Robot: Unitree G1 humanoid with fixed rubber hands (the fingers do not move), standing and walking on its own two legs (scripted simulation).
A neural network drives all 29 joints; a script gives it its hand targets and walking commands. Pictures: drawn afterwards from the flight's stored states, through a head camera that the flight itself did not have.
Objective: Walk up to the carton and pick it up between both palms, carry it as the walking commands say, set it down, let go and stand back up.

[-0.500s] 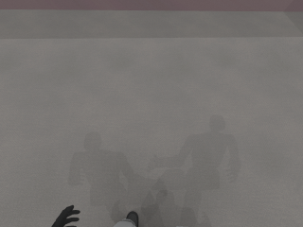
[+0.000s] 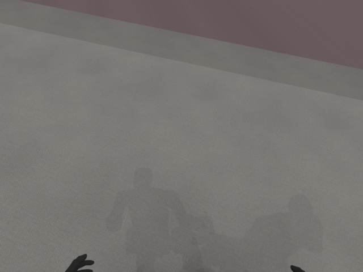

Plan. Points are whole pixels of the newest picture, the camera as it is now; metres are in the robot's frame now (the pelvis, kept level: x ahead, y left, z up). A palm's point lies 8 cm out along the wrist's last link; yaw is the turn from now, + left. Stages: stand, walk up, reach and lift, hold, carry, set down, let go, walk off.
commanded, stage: walk up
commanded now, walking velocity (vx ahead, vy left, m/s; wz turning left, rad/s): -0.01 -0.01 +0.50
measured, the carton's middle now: out of the picture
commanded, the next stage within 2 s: none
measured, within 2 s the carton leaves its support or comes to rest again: neither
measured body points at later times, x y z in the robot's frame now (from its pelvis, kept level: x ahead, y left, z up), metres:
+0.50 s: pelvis -0.04 -0.01 +0.02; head +0.02 +0.00 +0.46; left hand +0.06 +0.26 -0.11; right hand +0.04 -0.28 -0.11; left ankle +0.01 +0.08 -0.73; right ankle -0.06 -0.13 -0.71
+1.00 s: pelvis -0.04 +0.00 +0.00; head +0.01 +0.05 +0.45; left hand -0.04 +0.28 -0.13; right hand +0.16 -0.21 -0.11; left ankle -0.06 +0.10 -0.73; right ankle -0.07 -0.15 -0.68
